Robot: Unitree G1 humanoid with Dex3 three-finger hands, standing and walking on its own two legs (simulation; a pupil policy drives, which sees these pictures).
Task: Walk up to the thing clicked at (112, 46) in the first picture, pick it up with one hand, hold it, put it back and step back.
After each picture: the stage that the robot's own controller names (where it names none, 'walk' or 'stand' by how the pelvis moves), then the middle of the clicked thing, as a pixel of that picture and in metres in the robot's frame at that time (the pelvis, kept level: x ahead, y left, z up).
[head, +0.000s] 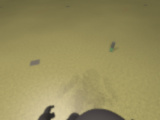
stand; (112, 47) +1.54 -0.43 -0.65
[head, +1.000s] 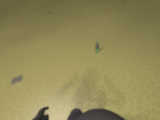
walk; (97, 47) +1.45 +0.02 -0.63
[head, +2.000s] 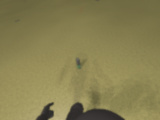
walk; (78, 63) +0.92 +0.31 -0.65
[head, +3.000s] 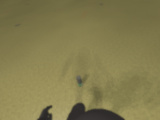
walk; (79, 81) +0.59 +0.25 -0.65
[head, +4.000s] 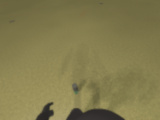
stand; (75, 89) +0.45 +0.24 -0.64
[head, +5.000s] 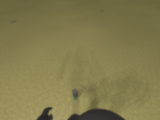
stand; (75, 94) +0.42 +0.20 -0.66
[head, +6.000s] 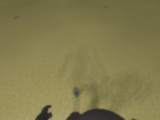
stand; (76, 92) +0.42 +0.19 -0.65
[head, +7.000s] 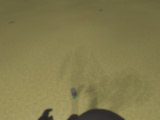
stand; (73, 93) +0.43 +0.22 -0.66
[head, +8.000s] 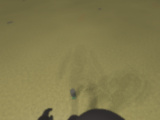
stand; (73, 94) +0.41 +0.23 -0.66
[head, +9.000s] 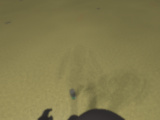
go down; (73, 94) +0.40 +0.24 -0.66
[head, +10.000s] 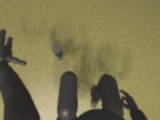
go down; (59, 53) +0.47 +0.27 -0.29
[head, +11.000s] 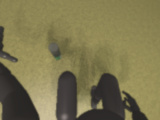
approach; (56, 52) +0.47 +0.28 -0.25
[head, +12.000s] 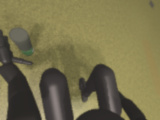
close in; (24, 45) +0.46 +0.33 -0.16
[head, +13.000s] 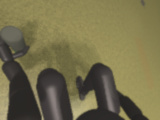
close; (17, 44) +0.45 +0.33 -0.16
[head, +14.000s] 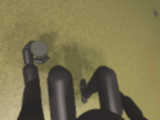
lift; (40, 53) +0.39 +0.28 -0.15
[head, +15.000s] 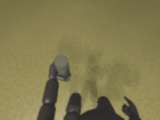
lift; (64, 70) +0.33 +0.19 +0.03
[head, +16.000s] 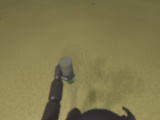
hold; (68, 72) +0.33 +0.17 +0.05
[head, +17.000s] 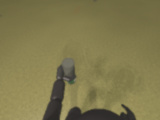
hold; (70, 73) +0.33 +0.16 +0.03
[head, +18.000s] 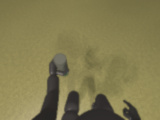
crouch; (62, 66) +0.37 +0.20 -0.03
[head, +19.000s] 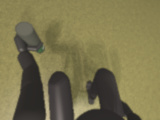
lower; (34, 41) +0.49 +0.31 -0.07
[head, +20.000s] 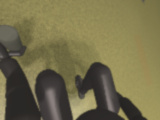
lower; (14, 44) +0.45 +0.33 -0.17
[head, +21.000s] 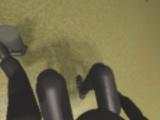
lower; (15, 44) +0.44 +0.34 -0.16
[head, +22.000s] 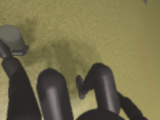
lower; (17, 44) +0.45 +0.33 -0.17
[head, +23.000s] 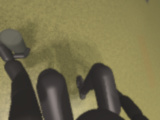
lower; (18, 47) +0.44 +0.33 -0.16
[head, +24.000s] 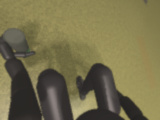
open; (21, 46) +0.44 +0.32 -0.16
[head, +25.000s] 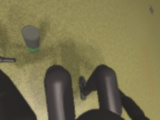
stand; (32, 42) +0.44 +0.31 -0.17
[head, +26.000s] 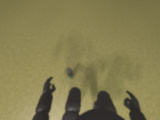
walk; (70, 73) +0.44 +0.23 -0.48
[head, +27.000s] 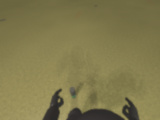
stand; (73, 93) +0.41 +0.21 -0.60
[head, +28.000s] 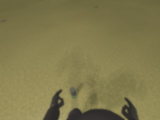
stand; (73, 93) +0.41 +0.21 -0.60
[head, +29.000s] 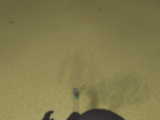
stand; (76, 93) +0.43 +0.20 -0.65
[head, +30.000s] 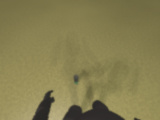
walk; (76, 79) +0.47 +0.14 -0.64
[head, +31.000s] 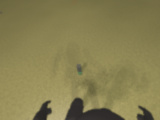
walk; (79, 69) +0.67 +0.21 -0.62
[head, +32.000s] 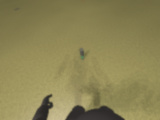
walk; (82, 54) +1.02 +0.24 -0.63
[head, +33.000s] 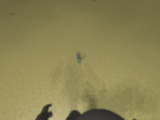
stand; (78, 57) +1.05 +0.26 -0.64
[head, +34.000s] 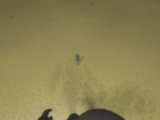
stand; (77, 59) +1.07 +0.27 -0.66
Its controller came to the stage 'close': yes
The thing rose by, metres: 0.68
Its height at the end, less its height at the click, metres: +0.00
